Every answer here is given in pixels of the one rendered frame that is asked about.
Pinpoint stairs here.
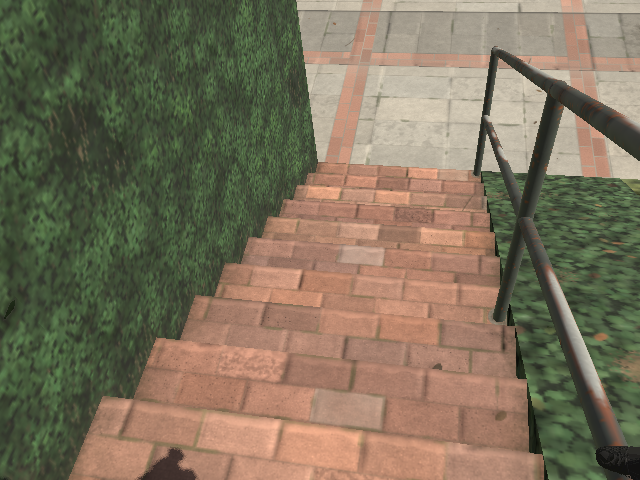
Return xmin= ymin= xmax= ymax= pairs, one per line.
xmin=68 ymin=162 xmax=544 ymax=480

